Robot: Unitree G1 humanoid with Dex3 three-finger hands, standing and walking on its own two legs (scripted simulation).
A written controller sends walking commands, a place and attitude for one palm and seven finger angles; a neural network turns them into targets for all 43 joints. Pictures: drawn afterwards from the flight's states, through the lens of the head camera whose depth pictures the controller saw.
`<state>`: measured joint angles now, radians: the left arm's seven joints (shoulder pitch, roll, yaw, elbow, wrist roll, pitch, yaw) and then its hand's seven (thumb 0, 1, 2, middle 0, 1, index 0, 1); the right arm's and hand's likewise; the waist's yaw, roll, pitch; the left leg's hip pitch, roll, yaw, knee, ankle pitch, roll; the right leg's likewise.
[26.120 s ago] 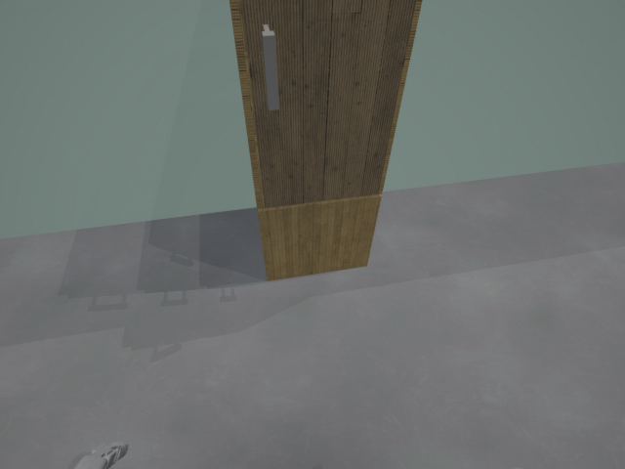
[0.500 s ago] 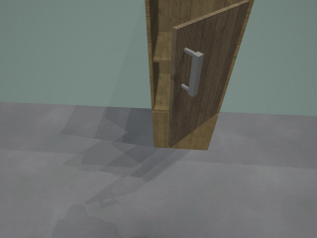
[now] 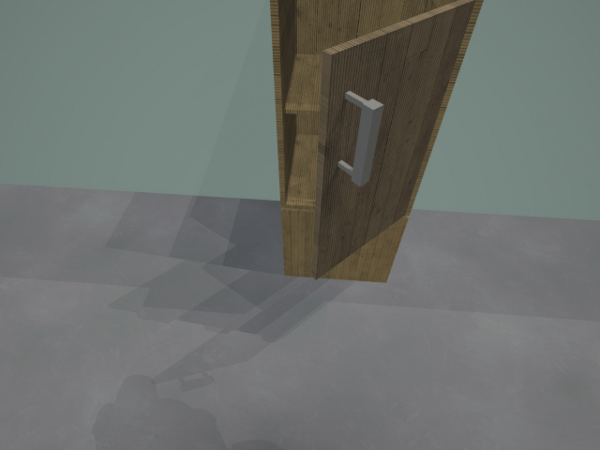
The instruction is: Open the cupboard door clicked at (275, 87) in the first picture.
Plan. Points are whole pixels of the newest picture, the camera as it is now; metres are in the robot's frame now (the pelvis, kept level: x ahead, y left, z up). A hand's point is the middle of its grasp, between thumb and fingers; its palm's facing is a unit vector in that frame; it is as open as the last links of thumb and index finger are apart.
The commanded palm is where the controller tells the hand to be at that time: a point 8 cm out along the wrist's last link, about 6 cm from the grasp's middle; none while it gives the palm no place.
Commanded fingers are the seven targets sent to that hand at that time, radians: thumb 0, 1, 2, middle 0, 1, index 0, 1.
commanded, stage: look to check the result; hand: left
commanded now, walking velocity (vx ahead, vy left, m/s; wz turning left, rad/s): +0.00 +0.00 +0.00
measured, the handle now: (356, 140) +0.58 -0.07 +0.10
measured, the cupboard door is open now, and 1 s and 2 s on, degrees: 44 44 44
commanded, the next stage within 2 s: walk to a spot facing it in 0.40 s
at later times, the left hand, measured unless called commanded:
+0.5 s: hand out of the picture -0.01 +0.15 -0.18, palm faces +0.06 -0.98 -0.17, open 7.3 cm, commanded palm none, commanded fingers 0.00 0.90 0.90 -0.20 -0.30 -0.20 -0.30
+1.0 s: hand out of the picture +0.08 +0.18 -0.17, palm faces -0.14 -0.95 -0.28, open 7.3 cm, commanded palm none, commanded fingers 0.00 0.90 0.90 -0.20 -0.30 -0.20 -0.30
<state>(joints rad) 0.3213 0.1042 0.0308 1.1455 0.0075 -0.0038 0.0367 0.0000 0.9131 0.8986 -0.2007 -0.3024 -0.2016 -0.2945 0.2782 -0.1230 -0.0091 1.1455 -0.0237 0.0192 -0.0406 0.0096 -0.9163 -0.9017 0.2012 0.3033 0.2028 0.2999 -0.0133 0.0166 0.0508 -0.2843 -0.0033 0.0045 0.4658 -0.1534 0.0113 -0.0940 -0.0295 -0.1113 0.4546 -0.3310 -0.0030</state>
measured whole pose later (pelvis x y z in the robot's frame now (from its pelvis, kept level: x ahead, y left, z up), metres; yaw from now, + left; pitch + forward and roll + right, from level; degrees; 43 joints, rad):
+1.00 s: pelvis +0.00 -0.02 -0.01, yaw -13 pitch +0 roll +1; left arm 0.20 0.20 0.10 1.00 0.02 0.05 -0.01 0.00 0.91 0.90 -0.20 -0.30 -0.20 -0.29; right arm 0.18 -0.20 -0.06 1.00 -0.03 0.03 -0.05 0.01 -0.91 -0.90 0.20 0.30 0.21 0.30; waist 0.02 0.03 0.12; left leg -0.32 0.12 0.19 0.58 -0.24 -0.02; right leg -0.31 -0.01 -0.05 0.72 -0.44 -0.02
